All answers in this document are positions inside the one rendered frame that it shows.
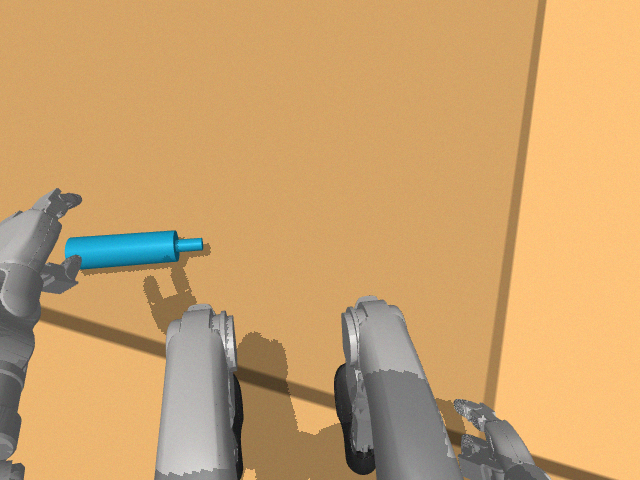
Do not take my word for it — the left robot arm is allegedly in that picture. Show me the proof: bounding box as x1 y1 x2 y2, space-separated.
0 263 44 480

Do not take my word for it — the right robot foot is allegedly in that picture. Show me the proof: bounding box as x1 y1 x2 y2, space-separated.
334 363 376 475

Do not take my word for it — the right robot hand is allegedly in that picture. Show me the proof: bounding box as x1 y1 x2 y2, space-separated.
454 399 536 480

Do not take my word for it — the bottle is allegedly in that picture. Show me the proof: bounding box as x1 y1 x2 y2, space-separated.
65 230 203 270

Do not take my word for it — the left robot hand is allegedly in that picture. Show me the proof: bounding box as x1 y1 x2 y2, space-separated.
0 188 82 294

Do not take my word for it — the right robot arm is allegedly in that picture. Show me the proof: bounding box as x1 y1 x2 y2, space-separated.
504 464 552 480

